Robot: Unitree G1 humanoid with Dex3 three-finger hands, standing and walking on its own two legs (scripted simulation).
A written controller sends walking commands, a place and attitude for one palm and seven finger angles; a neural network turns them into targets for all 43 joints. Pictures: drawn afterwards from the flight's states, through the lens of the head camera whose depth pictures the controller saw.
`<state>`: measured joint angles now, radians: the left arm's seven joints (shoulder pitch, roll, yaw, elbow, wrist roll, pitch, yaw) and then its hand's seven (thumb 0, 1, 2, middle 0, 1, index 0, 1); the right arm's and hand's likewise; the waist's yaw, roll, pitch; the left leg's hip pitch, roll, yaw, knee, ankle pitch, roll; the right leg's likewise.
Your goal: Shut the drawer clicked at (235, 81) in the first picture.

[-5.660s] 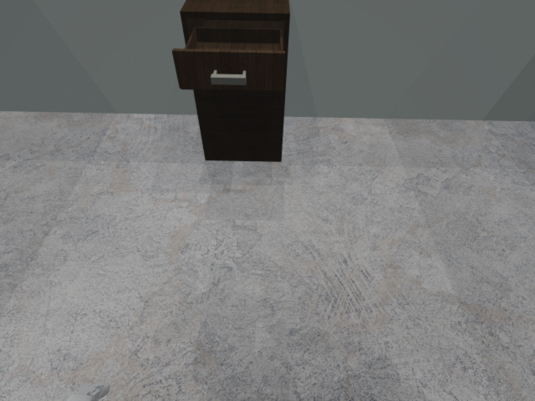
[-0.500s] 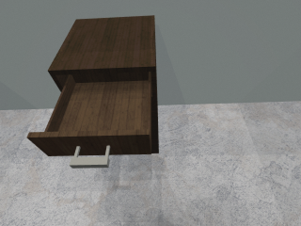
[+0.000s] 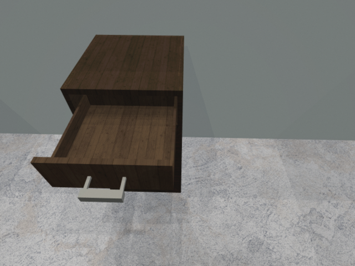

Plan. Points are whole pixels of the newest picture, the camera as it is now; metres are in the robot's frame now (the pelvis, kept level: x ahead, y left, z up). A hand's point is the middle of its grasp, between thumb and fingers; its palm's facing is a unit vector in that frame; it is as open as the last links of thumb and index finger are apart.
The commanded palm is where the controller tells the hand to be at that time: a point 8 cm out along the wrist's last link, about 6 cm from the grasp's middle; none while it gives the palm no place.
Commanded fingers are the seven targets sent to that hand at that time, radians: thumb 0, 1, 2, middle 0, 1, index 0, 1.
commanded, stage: look again from close up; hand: left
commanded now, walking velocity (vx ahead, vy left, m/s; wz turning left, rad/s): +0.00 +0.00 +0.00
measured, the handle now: (104, 187) +0.34 +0.23 -0.09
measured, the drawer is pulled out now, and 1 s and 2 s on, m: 0.30 0.30 0.30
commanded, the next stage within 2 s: raise the hand and make a fist in 0.48 s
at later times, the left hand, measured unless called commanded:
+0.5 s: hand out of the picture -0.01 +0.17 -0.18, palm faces +0.03 -0.99 -0.17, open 7.3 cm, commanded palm none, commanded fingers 0.00 0.90 0.90 -0.20 -0.30 -0.20 -0.30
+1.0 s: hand out of the picture +0.14 +0.13 -0.04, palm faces -0.04 -0.99 +0.10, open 5.9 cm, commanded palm +0.10 +0.23 -0.05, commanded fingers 0.00 0.90 0.90 -0.64 -0.78 -0.64 -0.78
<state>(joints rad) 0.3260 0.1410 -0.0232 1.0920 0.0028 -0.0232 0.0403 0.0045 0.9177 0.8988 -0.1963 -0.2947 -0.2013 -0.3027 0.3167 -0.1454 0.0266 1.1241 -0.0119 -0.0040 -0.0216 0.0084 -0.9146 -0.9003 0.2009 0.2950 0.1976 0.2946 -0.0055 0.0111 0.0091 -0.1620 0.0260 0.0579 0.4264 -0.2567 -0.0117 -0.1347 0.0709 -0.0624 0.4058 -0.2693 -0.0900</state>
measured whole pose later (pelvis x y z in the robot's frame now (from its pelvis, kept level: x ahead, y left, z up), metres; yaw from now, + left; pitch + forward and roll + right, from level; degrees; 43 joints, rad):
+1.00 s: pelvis -0.04 +0.02 -0.07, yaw +1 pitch +10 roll +1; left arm 0.48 0.06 -0.07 0.08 -0.11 -0.49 -0.16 0.01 0.92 0.90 -0.45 -0.57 -0.45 -0.58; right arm 0.13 -0.25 -0.06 0.50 0.00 -0.21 0.03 0.02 -0.91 -0.90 0.20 0.30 0.20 0.29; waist 0.00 -0.07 -0.14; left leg -0.72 -0.01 0.07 1.00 -0.45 0.03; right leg -0.71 0.01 -0.06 1.03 -0.49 -0.06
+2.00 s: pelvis -0.03 +0.04 -0.07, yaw +2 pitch +11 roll -2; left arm 0.59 0.16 -0.05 -0.25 -0.17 -0.31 -0.13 0.01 0.91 0.90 -1.37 -1.57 -1.37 -1.57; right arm 0.21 -0.21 0.05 0.42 0.03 -0.15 -0.02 0.02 -0.90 -0.90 0.21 0.30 0.20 0.30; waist 0.01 0.04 -0.14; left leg -0.74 -0.01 0.02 1.04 -0.49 0.05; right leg -0.68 0.01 -0.11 0.99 -0.50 -0.04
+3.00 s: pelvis -0.03 +0.02 -0.08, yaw +2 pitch +15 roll -1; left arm 0.44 0.18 0.02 -0.08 -0.18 -0.37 -0.14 0.01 0.90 0.90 -1.40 -1.60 -1.40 -1.60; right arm 0.24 -0.24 0.02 0.49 0.02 -0.14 -0.02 0.02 -0.90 -0.90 0.20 0.30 0.20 0.30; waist -0.02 0.04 -0.16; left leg -0.85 0.01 0.01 1.11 -0.51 0.02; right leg -0.81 0.03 -0.12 1.08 -0.54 -0.07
